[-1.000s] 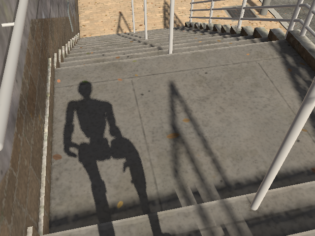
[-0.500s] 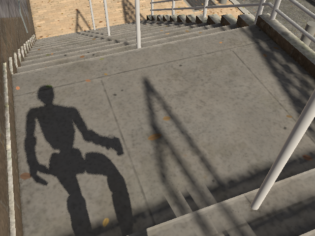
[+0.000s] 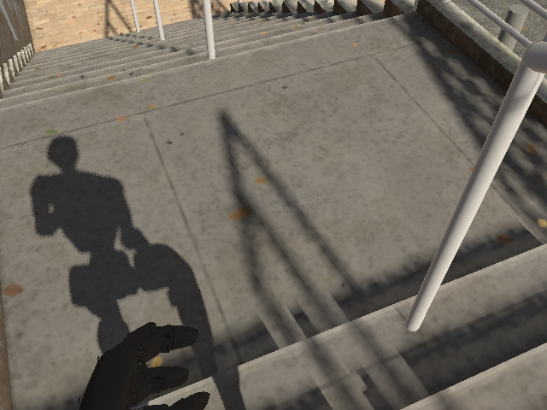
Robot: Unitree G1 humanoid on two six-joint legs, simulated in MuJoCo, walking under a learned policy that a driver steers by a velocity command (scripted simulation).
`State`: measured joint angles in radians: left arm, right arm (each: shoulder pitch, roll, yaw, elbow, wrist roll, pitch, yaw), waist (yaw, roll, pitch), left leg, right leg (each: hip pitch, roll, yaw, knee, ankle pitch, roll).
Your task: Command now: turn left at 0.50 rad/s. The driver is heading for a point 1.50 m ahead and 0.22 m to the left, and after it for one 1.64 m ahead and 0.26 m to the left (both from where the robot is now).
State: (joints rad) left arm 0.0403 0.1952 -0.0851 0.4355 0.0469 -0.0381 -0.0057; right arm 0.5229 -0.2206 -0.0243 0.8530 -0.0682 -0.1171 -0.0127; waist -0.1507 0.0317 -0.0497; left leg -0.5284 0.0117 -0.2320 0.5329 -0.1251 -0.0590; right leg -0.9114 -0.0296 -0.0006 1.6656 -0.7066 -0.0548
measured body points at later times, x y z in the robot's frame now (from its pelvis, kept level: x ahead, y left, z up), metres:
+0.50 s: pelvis -0.05 -0.07 +0.13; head -0.03 -0.07 +0.58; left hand +0.00 +0.21 +0.02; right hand +0.21 -0.23 +0.05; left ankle -0.09 +0.07 -0.45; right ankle -0.01 -0.15 -0.56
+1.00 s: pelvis -0.11 -0.03 +0.13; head -0.09 -0.04 +0.58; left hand -0.15 +0.24 +0.02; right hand +0.17 -0.11 +0.04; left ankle -0.13 +0.07 -0.56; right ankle -0.09 -0.15 -0.56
